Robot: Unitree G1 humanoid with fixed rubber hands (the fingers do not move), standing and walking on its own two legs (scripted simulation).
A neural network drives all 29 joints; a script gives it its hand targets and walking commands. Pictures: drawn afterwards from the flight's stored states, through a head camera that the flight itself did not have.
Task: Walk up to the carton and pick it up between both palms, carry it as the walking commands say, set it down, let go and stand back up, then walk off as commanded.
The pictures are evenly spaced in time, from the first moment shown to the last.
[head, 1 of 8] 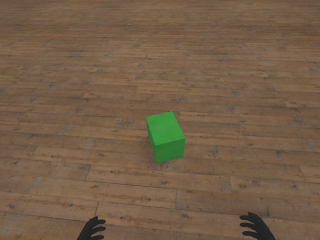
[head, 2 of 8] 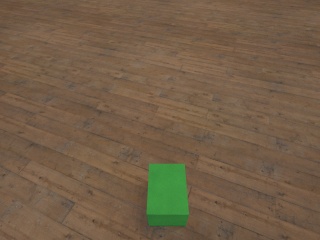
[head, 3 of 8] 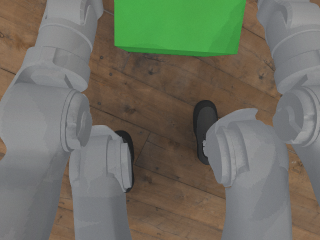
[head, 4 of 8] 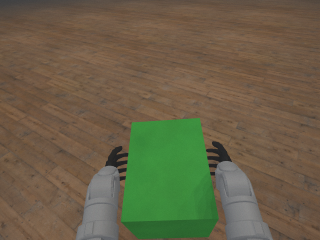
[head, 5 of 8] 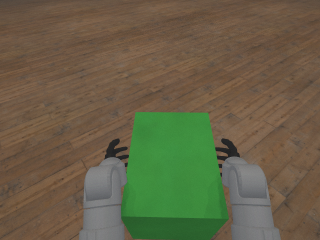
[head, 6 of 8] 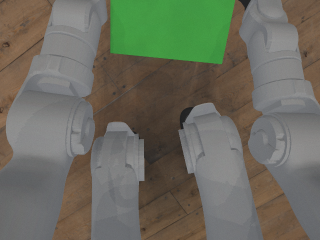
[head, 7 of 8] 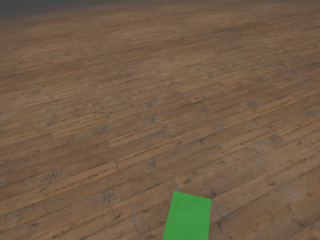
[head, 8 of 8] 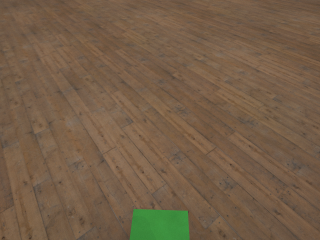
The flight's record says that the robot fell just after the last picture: no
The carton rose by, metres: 0.66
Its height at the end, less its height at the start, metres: +0.00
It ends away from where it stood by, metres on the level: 0.71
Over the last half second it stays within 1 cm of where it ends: yes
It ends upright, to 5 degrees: yes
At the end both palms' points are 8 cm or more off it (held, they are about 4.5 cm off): yes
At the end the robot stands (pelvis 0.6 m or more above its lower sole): yes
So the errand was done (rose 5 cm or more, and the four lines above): yes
